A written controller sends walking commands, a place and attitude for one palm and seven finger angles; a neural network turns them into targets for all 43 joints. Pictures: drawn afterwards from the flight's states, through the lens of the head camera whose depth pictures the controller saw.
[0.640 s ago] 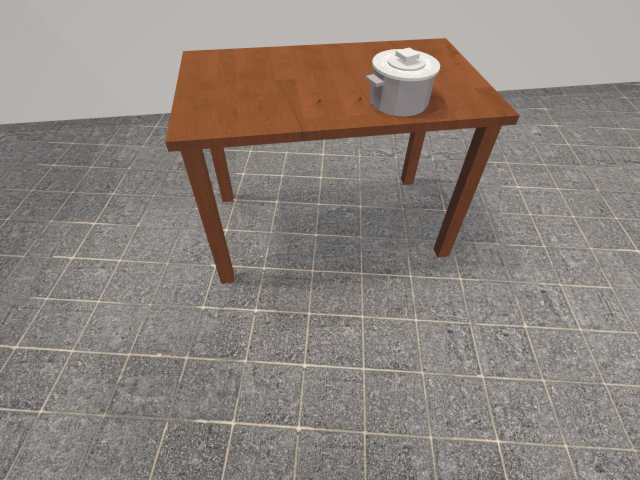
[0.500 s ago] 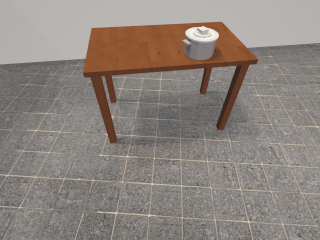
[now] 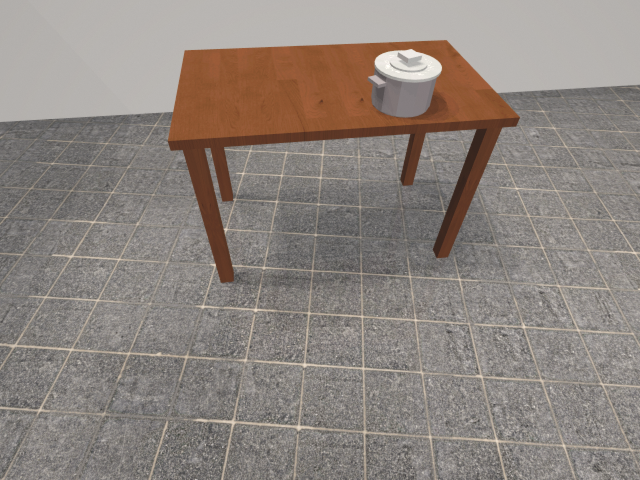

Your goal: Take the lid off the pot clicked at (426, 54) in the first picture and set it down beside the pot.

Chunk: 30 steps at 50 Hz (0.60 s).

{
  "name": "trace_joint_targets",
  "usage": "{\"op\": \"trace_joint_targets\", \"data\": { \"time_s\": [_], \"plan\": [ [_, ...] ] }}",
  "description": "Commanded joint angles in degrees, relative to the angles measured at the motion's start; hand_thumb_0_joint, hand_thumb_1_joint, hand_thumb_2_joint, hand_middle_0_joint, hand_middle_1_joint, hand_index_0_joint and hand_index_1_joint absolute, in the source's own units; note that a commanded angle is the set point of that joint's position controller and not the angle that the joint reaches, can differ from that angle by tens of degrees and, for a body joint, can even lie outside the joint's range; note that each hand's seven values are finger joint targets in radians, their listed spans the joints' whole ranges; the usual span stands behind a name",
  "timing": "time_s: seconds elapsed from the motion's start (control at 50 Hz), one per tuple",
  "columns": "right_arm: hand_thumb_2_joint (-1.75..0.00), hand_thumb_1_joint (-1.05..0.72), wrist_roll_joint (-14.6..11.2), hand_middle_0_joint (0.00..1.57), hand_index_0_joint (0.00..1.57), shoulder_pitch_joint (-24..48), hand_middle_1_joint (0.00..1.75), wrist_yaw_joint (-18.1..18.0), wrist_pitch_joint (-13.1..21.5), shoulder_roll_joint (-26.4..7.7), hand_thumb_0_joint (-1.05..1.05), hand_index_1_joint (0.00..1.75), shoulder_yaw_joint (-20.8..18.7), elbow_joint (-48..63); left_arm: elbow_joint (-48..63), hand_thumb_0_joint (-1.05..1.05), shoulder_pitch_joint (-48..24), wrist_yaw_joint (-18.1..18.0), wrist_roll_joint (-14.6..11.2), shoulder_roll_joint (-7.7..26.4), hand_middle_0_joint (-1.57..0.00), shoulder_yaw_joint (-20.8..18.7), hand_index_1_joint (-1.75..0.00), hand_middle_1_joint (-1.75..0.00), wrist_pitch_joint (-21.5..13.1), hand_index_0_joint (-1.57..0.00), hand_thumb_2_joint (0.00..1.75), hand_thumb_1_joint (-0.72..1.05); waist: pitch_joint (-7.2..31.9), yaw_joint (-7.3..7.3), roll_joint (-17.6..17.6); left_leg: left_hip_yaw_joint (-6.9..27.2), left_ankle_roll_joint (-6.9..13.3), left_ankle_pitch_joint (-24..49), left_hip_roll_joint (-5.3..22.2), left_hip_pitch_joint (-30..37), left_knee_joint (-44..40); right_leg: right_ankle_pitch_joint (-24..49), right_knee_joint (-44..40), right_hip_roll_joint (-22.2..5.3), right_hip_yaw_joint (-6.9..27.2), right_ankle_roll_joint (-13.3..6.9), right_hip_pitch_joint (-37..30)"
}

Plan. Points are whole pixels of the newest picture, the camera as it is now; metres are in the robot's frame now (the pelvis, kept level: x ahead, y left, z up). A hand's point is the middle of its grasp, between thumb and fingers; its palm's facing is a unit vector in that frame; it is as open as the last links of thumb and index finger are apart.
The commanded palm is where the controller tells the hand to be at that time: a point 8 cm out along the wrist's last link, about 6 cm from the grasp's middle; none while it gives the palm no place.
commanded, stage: walk to a spot facing it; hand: left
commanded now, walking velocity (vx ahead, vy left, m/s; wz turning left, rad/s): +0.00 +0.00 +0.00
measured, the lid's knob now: (409, 56) +1.16 -0.17 +0.03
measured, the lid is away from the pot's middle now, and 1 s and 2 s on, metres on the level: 0.00 0.00 0.00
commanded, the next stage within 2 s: none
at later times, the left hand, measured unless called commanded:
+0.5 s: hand out of the picture +0.05 +0.19 -0.18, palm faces -0.13 -0.95 -0.28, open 7.3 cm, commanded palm none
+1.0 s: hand out of the picture +0.07 +0.15 -0.16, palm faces -0.29 -0.93 -0.24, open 7.3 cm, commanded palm none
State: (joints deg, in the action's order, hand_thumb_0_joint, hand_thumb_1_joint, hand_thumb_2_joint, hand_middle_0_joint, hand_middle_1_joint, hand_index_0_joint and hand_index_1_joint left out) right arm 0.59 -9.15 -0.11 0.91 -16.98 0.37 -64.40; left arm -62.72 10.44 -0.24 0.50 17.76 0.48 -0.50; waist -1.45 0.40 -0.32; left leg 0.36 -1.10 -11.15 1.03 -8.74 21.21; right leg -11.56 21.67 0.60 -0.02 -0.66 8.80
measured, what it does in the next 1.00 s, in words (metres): lifts its left foot, turning right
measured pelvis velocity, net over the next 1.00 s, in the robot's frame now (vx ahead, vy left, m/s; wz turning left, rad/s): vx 0.00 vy -0.03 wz -0.45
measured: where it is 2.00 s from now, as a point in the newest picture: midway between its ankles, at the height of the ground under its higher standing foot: (398, 470)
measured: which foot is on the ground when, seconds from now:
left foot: down 0.00-0.52, up 0.54-1.00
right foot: down 0.00-1.00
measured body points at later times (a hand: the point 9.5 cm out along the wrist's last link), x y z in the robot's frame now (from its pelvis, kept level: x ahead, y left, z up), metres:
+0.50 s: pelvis -0.01 -0.02 -0.02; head +0.00 -0.04 +0.43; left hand +0.06 +0.24 -0.16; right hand +0.02 -0.27 -0.18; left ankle +0.00 +0.13 -0.75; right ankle -0.02 -0.10 -0.74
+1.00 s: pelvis +0.00 -0.03 +0.00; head +0.00 -0.05 +0.45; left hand +0.08 +0.20 -0.14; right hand +0.01 -0.31 -0.14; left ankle +0.06 +0.12 -0.69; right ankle -0.01 -0.09 -0.75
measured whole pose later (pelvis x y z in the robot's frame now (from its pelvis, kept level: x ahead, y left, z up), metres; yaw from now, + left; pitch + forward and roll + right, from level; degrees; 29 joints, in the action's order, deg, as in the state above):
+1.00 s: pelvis +0.00 -0.03 +0.00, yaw -26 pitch +2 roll +1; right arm 1.6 -8.3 0.3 -1.1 -13.6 -3.8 -52.4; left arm -53.7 22.7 0.2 1.2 10.4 -3.0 -1.2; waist 1.4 4.4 0.4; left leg 2.1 -3.5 -18.7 2.0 -26.9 52.7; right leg -8.0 20.4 8.7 11.4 -6.0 13.3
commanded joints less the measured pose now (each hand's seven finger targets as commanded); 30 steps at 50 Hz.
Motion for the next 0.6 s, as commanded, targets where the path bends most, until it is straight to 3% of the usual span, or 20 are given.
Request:
{"op": "trace_joint_targets", "data": {
  "time_s": [0.0, 0.12, 0.2, 0.3, 0.34, 0.36, 0.4, 0.42, 0.44, 0.46, 0.48, 0.5, 0.52, 0.54, 0.56, 0.58],
  "plan": [
    [-0.9, -0.9, -0.13, 0.2, 0.2, 1.25, 0.3, -0.95, 1.19, -10.93, 0.0, 0.3, -1.96, 3.34, 3.17, 0.0, -0.86, -0.61, 0.14, 10.57, -0.2, -2.19, -0.3, -0.3, -1.02, -0.2, 0.9, 0.9, 2.38, -0.27, 0.37, 5.13, 2.1, 6.16, 5.5, 0.34, -3.33, 4.69, -4.18, -6.94, 6.3, -0.93, 0.18],
    [-0.9, -0.9, -0.08, 0.2, 0.2, 0.93, 0.3, -1.16, 1.35, -11.15, 0.0, 0.3, -2.26, 3.44, 3.37, 0.0, -0.87, -0.59, 0.18, 10.83, -0.2, -2.4, -0.3, -0.3, -0.98, -0.2, 0.9, 0.9, 3.04, -0.35, 0.36, 4.18, 2.0, 7.63, 5.99, 1.96, -2.65, 8.07, -3.4, -6.67, 7.03, -1.24, 0.59],
    [-0.9, -0.9, -0.09, 0.2, 0.2, -2.63, 0.3, -1.66, 0.24, -5.72, 0.0, 0.3, -1.98, 3.98, 4.08, 0.0, 1.95, -0.69, 0.18, 6.1, -0.2, -2.33, -0.3, -0.3, 0.91, -0.2, 0.9, 0.9, 1.81, -0.59, 0.5, 1.29, 1.32, 6.62, 6.67, 1.51, 0.67, 11.1, 0.69, -5.89, 8.32, -0.81, 4.27],
    [-0.9, -0.9, 0.07, 0.2, 0.2, -2.7, 0.3, -1.97, -0.63, -7.75, 0.0, 0.3, -3.93, 7.88, 7.66, 0.0, 3.07, -0.09, 0.54, 5.7, -0.2, -3.44, -0.3, -0.3, 2.08, -0.2, 0.9, 0.9, 0.84, -0.4, 3.45, 2.21, 3.17, 2.35, 10.55, 0.87, 0.8, 7.26, 8.48, -2.37, 7.49, -0.32, 10.71],
    [-0.9, -0.9, 0.06, 0.2, 0.2, -1.79, 0.3, -1.9, -0.7, -8.4, 0.0, 0.3, -4.75, 9.29, 8.56, 0.0, 4.36, 0.21, 0.62, 4.68, -0.2, -3.76, -0.3, -0.3, 2.41, -0.2, 0.9, 0.9, 0.37, 0.17, 6.81, 3.39, 5.13, 1.66, 13.88, -0.7, -0.61, 1.98, 14.58, -0.65, 5.2, 0.15, 12.21],
    [-0.9, -0.9, 0.12, 0.2, 0.2, -1.38, 0.3, -1.89, -0.6, -8.65, 0.0, 0.3, -5.03, 10.05, 9.1, 0.0, 4.97, 0.34, 0.68, 3.79, -0.2, -3.96, -0.3, -0.3, 2.71, -0.2, 0.9, 0.9, 0.08, 0.44, 9.37, 4.33, 6.84, 2.76, 16.22, -1.93, -1.89, -5.21, 19.93, 0.2, 3.41, 0.64, 12.85],
    [-0.9, -0.9, 0.3, 0.2, 0.2, -0.24, 0.3, -1.77, -0.46, -8.23, 0.0, 0.3, -5.45, 11.31, 10.16, 0.0, 5.93, 0.56, 0.76, 2.35, -0.2, -4.43, -0.3, -0.3, 3.03, -0.2, 0.9, 0.9, -0.33, 1.06, 11.55, 3.38, 9.52, 6.42, 19.31, -3.85, -2.27, -14.52, 26.53, -0.95, 0.62, 1.42, 12.72],
    [-0.9, -0.9, 0.39, 0.2, 0.2, 0.69, 0.3, -1.73, -0.47, -7.99, 0.0, 0.3, -5.58, 11.99, 10.48, 0.0, 6.89, 0.69, 0.71, 2.01, -0.2, -4.62, -0.3, -0.3, 2.98, -0.2, 0.9, 0.9, -0.21, 1.64, 11.81, 1.76, 9.37, 7.65, 19.39, -4.85, -0.56, -14.68, 25.53, -2.15, 0.65, 1.32, 11.51],
    [-0.9, -0.9, 0.43, 0.2, 0.2, 1.12, 0.3, -1.72, -0.56, -7.69, 0.0, 0.3, -5.69, 12.48, 10.4, 0.0, 8.46, 0.82, 0.8, 1.93, -0.2, -4.77, -0.3, -0.3, 2.85, -0.2, 0.9, 0.9, 0.57, 2.43, 9.8, -0.02, 8.4, 8.02, 18.84, -5.77, 2.6, -12.29, 22.37, -2.37, 0.1, 1.12, 9.0],
    [-0.9, -0.9, 0.48, 0.2, 0.2, 1.82, 0.3, -1.71, -0.81, -7.42, 0.0, 0.3, -5.79, 12.69, 9.79, 0.0, 11.18, 0.86, 0.88, 1.47, -0.2, -5.03, -0.3, -0.3, 2.54, -0.2, 0.9, 0.9, 1.1, 3.79, 7.43, -2.89, 6.24, 6.5, 16.87, -7.01, 8.33, -7.12, 16.09, -2.06, -0.49, 1.02, 5.45],
    [-0.9, -0.9, 0.22, 0.2, 0.2, 1.13, 0.3, -1.51, -1.3, -5.67, 0.0, 0.3, -5.58, 13.1, 9.42, 0.0, 13.37, 0.64, 1.21, 3.71, -0.2, -5.59, -0.3, -0.3, 1.84, -0.2, 0.9, 0.9, 0.81, 4.64, -1.73, -7.32, 2.16, -0.83, 11.49, -11.54, 20.14, 2.43, 5.47, -4.47, 5.26, -0.24, 1.67],
    [-0.9, -0.9, -0.07, 0.2, 0.2, -0.34, 0.3, -1.2, -1.6, -0.44, 0.0, 0.3, -4.59, 15.1, 9.98, 0.0, 14.23, -0.38, 1.79, 10.54, -0.2, -6.88, -0.3, -0.3, 0.85, -0.2, 0.9, 0.9, 1.11, 3.95, -22.12, -9.89, -2.09, -22.02, 1.81, -24.95, 36.68, 14.06, -4.7, -19.34, 30.45, -4.85, -1.61],
    [-0.9, -0.9, 0.05, 0.2, 0.2, 2.76, 0.3, -1.47, -1.91, -2.0, 0.0, 0.3, -4.7, 16.17, 10.06, 0.0, 15.88, -1.01, 0.73, 10.33, -0.2, -6.64, -0.3, -0.3, 1.17, -0.2, 0.9, 0.9, 1.26, 5.03, -15.87, -0.8, -1.35, -23.09, 1.77, -24.0, 41.67, 18.22, -6.02, -20.94, 31.65, -8.45, 1.28],
    [-0.9, -0.9, -0.09, 0.2, 0.2, 2.54, 0.3, -1.43, -2.19, -2.3, 0.0, 0.3, -4.95, 15.76, 10.45, 0.0, 13.56, -1.41, 0.66, 8.65, -0.2, -6.76, -0.3, -0.3, 1.12, -0.2, 0.9, 0.9, 0.41, 3.56, -15.61, 0.79, -0.88, -19.33, 2.85, -23.76, 43.68, 14.17, -6.56, -17.98, 29.19, -7.74, 2.74],
    [-0.9, -0.9, -0.09, 0.2, 0.2, 2.78, 0.3, -1.4, -1.96, -2.37, 0.0, 0.3, -5.07, 15.04, 11.29, 0.0, 10.59, -1.37, 0.67, 6.92, -0.2, -6.69, -0.3, -0.3, 1.15, -0.2, 0.9, 0.9, -0.87, 2.6, -10.83, 1.56, -1.01, -16.08, 3.36, -24.91, 45.5, 10.83, -5.52, -16.67, 28.71, -8.96, 3.38],
    [-0.9, -0.9, 0.14, 0.2, 0.2, 2.26, 0.3, -1.19, -1.73, -2.32, 0.0, 0.3, -5.08, 14.51, 12.03, 0.0, 8.78, -1.11, 0.48, 5.95, -0.2, -6.25, -0.3, -0.3, 0.98, -0.2, 0.9, 0.9, -0.55, 1.64, -7.32, 1.87, -1.43, -12.41, 3.83, -24.65, 45.56, 11.63, -4.15, -14.36, 25.39, -9.2, 3.13]
  ]
}}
